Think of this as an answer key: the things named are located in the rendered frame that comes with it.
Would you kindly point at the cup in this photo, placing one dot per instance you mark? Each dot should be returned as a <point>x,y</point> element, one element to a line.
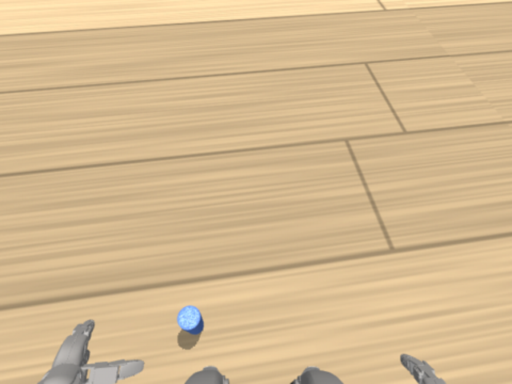
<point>190,320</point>

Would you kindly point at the left robot hand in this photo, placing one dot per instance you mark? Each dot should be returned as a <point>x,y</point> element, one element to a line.
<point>74,350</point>

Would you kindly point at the left robot arm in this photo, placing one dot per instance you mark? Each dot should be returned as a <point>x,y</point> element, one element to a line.
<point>66,373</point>

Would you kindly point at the right robot hand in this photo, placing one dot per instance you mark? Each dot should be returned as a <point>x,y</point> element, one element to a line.
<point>423,373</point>

